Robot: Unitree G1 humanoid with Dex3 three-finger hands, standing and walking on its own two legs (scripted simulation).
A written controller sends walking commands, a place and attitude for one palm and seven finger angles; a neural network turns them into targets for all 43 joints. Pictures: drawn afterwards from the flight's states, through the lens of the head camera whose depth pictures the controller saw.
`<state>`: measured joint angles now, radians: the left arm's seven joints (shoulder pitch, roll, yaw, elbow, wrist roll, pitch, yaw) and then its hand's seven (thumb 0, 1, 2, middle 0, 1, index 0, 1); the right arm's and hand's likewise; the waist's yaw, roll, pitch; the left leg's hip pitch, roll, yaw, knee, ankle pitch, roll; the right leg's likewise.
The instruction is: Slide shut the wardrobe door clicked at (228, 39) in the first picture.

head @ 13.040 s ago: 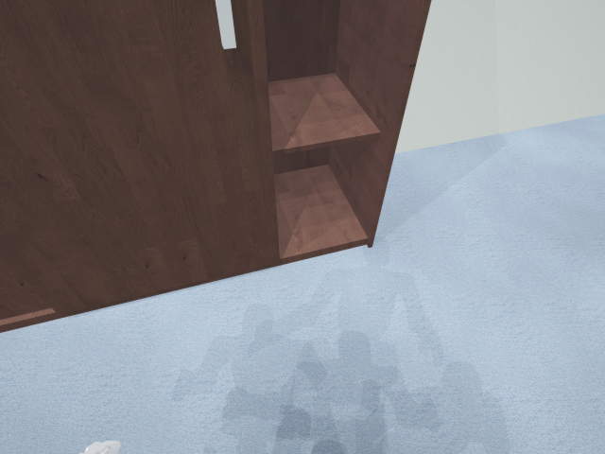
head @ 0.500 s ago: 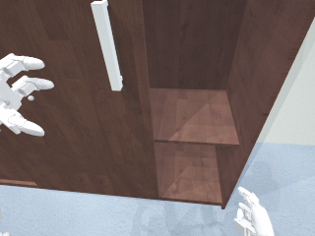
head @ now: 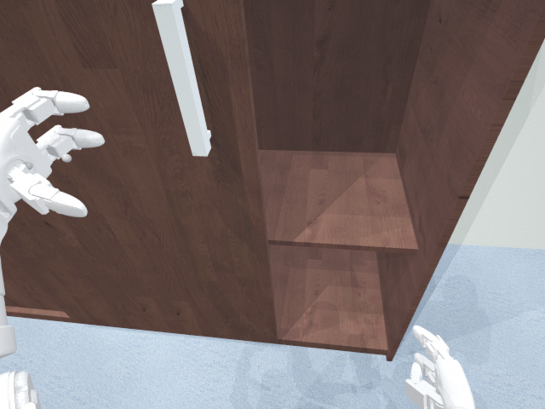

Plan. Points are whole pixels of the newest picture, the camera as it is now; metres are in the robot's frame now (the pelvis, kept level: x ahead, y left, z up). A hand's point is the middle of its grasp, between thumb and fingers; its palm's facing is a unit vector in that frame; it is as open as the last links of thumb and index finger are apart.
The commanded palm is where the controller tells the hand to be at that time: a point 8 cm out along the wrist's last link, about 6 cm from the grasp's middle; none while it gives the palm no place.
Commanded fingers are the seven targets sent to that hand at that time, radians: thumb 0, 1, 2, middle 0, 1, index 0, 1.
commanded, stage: move the hooked fingers beside the handle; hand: left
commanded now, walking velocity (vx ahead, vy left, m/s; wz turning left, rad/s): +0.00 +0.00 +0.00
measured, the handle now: (190, 82) +0.51 +0.19 +0.27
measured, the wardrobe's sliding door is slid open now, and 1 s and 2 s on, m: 0.39 0.39 0.39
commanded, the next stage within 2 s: none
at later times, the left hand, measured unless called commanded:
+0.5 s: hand (100, 135) +0.36 +0.26 +0.27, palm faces +0.04 -0.99 -0.09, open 14.0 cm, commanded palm +0.33 +0.31 +0.27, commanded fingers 0.00 -0.50 0.30 -0.30 -1.20 -0.30 -1.20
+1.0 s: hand (130, 116) +0.41 +0.25 +0.26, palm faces +0.04 -1.00 -0.06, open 14.0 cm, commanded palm +0.39 +0.30 +0.26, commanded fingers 0.00 -0.50 0.30 -0.30 -1.20 -0.30 -1.20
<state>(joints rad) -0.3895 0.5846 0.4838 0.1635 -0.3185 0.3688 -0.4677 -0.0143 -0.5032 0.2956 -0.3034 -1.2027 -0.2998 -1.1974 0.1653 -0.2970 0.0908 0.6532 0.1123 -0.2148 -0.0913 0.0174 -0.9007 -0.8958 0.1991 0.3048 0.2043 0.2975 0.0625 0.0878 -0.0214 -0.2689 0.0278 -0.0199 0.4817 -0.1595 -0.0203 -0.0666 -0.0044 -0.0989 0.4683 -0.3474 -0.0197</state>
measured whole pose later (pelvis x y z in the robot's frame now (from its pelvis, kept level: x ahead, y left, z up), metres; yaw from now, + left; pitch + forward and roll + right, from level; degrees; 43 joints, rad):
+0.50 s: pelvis +0.01 +0.00 +0.00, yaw -1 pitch -2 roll +0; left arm -0.53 0.57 0.45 0.34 -0.27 0.34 -0.42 -0.01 -0.50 0.30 -0.30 -1.20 -0.30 -1.20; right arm 0.20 -0.30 0.07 0.65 0.10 -0.18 -0.09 0.02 -0.90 -0.90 0.20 0.30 0.20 0.30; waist 0.03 0.08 -0.02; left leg -0.28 0.03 0.00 0.48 -0.17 -0.02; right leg -0.08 -0.01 -0.08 0.47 -0.35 -0.02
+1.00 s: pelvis +0.01 +0.01 +0.00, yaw -2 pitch +0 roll +0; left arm -0.69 0.57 0.42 0.57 -0.21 0.29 -0.37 -0.01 -0.50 0.30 -0.30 -1.20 -0.30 -1.20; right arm 0.24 -0.31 0.05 0.66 0.09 -0.15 -0.09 0.02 -0.90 -0.90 0.20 0.30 0.20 0.30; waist -0.01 0.07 -0.03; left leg -0.29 0.03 0.02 0.48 -0.18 -0.01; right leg -0.10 -0.01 -0.06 0.46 -0.35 -0.01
